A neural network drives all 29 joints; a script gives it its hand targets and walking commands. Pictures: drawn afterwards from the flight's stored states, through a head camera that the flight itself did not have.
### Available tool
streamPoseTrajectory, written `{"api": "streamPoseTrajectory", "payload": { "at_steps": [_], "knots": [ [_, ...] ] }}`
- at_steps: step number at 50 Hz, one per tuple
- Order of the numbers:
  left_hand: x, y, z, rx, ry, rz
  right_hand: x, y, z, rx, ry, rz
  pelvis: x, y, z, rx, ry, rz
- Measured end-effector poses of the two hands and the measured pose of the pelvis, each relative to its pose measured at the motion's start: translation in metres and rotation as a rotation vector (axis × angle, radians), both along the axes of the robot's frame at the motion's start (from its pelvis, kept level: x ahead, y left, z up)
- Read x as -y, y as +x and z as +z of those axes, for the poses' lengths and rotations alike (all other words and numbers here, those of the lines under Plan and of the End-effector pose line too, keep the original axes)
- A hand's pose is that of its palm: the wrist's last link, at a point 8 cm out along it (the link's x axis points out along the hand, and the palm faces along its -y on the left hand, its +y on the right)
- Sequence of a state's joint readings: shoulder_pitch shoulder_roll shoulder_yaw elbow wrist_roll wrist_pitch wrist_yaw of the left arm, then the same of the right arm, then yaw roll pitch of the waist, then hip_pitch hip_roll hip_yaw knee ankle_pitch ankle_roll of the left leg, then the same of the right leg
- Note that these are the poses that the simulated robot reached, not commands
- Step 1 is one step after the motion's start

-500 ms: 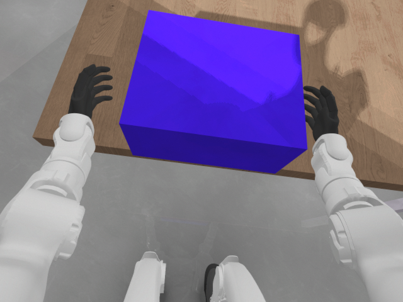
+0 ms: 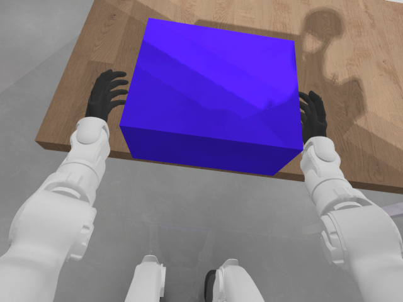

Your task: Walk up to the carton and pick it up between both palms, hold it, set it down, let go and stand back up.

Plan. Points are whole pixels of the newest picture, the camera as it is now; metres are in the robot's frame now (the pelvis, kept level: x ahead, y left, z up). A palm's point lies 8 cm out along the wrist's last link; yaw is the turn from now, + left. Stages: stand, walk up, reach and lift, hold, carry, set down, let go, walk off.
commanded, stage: reach and lift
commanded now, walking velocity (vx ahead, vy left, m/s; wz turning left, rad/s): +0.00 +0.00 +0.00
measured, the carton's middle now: (213, 99) +0.54 +0.00 -0.01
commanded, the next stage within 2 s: none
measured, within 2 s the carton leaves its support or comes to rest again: neither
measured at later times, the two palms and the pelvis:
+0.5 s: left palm (106, 112) +0.47 +0.21 +0.01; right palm (310, 131) +0.47 -0.20 +0.01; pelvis +0.00 +0.00 +0.00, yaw +0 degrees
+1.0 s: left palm (107, 114) +0.47 +0.20 +0.01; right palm (309, 131) +0.47 -0.20 +0.01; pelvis +0.00 +0.00 +0.00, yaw +0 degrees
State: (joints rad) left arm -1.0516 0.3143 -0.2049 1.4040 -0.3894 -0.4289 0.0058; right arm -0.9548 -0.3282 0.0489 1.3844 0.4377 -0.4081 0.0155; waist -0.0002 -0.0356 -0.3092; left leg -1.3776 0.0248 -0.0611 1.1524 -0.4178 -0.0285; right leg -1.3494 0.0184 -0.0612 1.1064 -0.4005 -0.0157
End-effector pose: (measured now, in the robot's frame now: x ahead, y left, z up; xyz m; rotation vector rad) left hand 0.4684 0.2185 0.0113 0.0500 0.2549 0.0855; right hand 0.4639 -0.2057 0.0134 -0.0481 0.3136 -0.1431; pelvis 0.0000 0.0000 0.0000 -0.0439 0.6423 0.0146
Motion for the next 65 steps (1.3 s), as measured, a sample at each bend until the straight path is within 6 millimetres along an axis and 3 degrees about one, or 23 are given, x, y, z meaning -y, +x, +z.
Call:
{"api": "streamPoseTrajectory", "payload": {
  "at_steps": [9,51,65],
  "knots": [
    [0.012,0.002,-0.001,0.011,-0.010,-0.019,-0.003,0.002,-0.001,0.013,-0.008,-0.022,0.001,0.002,-0.001,-0.001,0.001,0.000],
    [0.014,0.000,-0.005,0.038,-0.037,0.031,-0.006,0.002,-0.003,0.041,-0.029,-0.026,0.001,0.004,0.000,-0.006,0.002,-0.001],
    [0.014,-0.005,-0.003,0.089,-0.039,0.033,-0.007,-0.002,0.000,0.100,-0.061,-0.018,-0.001,0.007,0.012,-0.031,-0.002,0.000]
  ]
}}
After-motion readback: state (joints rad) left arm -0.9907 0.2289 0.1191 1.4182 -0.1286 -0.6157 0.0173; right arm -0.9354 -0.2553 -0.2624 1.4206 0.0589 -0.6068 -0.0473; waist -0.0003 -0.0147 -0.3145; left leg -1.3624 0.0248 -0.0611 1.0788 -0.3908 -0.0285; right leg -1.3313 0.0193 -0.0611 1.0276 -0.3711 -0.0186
